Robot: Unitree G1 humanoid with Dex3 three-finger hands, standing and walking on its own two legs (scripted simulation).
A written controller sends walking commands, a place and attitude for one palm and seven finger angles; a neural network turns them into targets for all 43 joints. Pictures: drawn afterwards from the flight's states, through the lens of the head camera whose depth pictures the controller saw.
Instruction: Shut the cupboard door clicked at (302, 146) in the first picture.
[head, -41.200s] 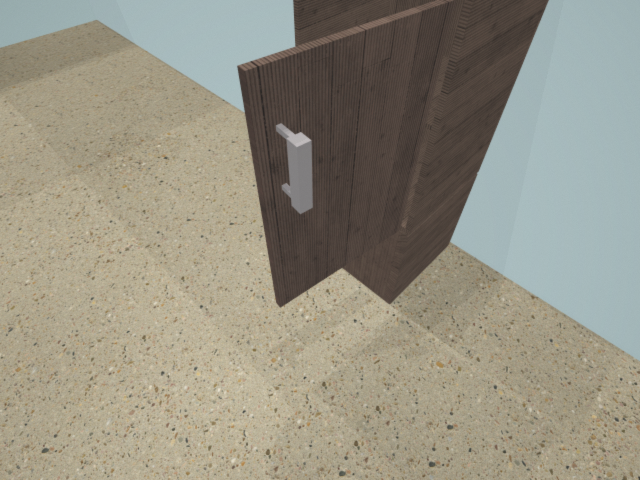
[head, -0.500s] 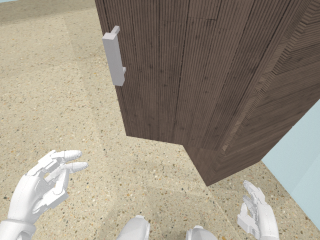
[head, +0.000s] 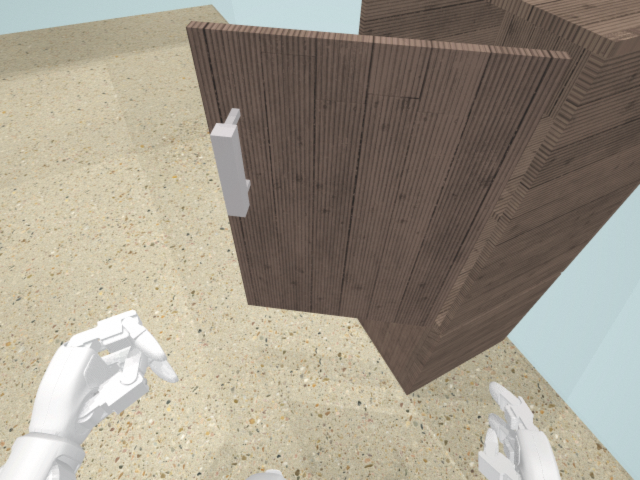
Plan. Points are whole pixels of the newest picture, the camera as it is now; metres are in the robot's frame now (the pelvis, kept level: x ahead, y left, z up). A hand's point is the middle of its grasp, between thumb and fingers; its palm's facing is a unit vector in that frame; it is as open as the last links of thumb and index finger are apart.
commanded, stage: raise the hand and make a fist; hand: left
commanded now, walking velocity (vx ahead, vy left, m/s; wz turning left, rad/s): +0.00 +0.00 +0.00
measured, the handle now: (236, 163) +0.48 +0.16 +0.14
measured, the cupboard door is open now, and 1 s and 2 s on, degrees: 55 55 55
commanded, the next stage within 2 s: bring the fist close to the handle in 0.86 s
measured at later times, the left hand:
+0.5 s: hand (138, 324) +0.24 +0.20 +0.14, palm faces -0.03 -1.00 -0.08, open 3.1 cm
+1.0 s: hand (167, 330) +0.23 +0.17 +0.13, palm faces -0.01 -1.00 -0.08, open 3.1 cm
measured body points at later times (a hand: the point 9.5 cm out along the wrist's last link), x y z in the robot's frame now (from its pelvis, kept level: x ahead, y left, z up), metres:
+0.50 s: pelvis +0.01 +0.01 +0.02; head +0.00 +0.00 +0.47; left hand +0.23 +0.25 +0.14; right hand +0.19 -0.21 -0.04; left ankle +0.02 +0.09 -0.69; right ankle +0.01 -0.12 -0.69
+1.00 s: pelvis +0.01 -0.02 +0.03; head +0.00 -0.03 +0.48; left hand +0.23 +0.23 +0.14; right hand +0.19 -0.25 -0.04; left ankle +0.02 +0.09 -0.69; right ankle +0.01 -0.12 -0.69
